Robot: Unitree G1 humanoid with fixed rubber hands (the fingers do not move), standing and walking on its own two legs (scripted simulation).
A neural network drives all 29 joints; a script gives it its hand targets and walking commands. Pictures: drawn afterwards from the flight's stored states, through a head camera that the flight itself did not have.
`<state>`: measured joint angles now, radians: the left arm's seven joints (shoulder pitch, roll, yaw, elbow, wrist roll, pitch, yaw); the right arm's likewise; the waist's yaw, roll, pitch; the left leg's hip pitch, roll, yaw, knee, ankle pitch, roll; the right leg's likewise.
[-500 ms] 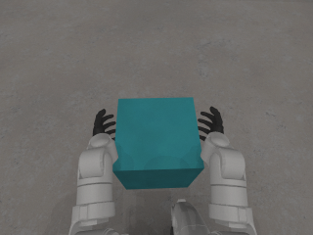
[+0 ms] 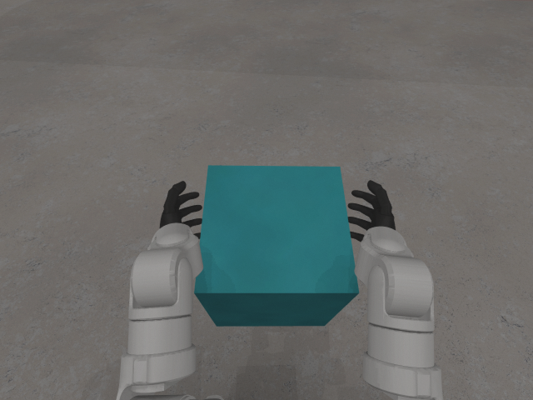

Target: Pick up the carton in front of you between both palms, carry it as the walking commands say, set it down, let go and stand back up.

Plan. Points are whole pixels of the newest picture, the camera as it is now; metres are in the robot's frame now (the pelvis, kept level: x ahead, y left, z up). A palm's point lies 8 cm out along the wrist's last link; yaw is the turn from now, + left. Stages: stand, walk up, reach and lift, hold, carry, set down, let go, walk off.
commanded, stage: carry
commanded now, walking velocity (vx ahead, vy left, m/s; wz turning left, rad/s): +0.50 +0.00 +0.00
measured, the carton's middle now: (272, 254) +0.36 +0.01 -0.01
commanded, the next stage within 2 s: none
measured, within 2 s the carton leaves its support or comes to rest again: neither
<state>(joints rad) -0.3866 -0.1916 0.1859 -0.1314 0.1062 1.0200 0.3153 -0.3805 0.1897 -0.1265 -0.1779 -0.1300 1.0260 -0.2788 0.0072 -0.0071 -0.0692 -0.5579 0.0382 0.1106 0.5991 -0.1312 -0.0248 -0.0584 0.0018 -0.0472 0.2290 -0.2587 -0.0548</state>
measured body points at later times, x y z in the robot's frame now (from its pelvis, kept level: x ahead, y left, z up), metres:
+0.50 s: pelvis +0.31 +0.00 -0.01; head +0.28 -0.01 +0.44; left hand +0.58 +0.13 +0.09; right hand +0.57 -0.16 +0.09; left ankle +0.20 +0.11 -0.75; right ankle +0.44 -0.14 -0.72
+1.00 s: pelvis +0.62 -0.05 -0.01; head +0.60 -0.06 +0.44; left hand +0.88 +0.09 +0.09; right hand +0.88 -0.19 +0.09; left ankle +0.78 +0.10 -0.72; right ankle +0.47 -0.13 -0.75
